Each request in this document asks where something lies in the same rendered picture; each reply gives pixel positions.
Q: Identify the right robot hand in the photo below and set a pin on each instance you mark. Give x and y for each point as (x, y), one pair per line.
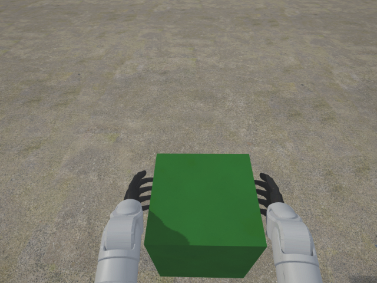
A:
(272, 193)

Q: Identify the carton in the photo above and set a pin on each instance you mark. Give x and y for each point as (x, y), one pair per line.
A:
(204, 218)

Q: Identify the left robot forearm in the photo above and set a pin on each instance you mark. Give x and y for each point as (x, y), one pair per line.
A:
(119, 253)

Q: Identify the left robot hand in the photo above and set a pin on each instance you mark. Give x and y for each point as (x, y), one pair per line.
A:
(134, 191)

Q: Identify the right robot forearm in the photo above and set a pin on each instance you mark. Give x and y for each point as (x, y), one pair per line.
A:
(293, 247)

